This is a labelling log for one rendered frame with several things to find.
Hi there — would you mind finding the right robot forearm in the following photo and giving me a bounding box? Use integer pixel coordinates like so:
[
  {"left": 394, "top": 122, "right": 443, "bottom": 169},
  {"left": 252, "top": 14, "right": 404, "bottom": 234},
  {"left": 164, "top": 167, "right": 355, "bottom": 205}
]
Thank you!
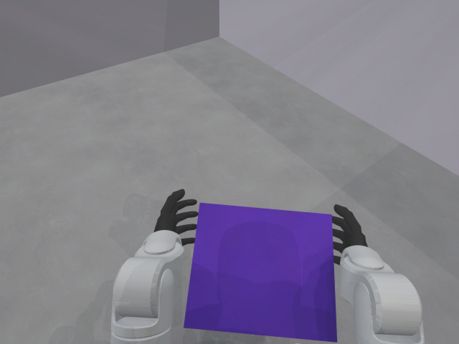
[{"left": 339, "top": 245, "right": 425, "bottom": 344}]

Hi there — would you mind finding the carton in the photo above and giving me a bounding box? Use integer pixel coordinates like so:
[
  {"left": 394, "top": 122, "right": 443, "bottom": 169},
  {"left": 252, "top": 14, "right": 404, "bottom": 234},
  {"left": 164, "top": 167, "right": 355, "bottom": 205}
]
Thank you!
[{"left": 184, "top": 203, "right": 337, "bottom": 343}]

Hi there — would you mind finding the left robot hand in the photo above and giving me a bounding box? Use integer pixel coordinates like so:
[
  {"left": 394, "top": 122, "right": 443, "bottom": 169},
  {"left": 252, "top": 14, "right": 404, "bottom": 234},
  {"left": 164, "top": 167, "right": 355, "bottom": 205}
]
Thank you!
[{"left": 154, "top": 189, "right": 199, "bottom": 246}]

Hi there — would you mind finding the right robot hand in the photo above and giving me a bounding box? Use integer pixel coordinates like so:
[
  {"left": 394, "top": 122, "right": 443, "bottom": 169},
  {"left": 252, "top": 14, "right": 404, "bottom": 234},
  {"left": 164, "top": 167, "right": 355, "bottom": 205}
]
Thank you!
[{"left": 332, "top": 204, "right": 368, "bottom": 266}]

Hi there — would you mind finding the left robot forearm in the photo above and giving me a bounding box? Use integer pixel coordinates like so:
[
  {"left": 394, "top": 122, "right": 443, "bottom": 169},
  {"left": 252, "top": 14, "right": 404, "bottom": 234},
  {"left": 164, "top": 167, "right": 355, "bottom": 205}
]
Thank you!
[{"left": 110, "top": 230, "right": 186, "bottom": 344}]

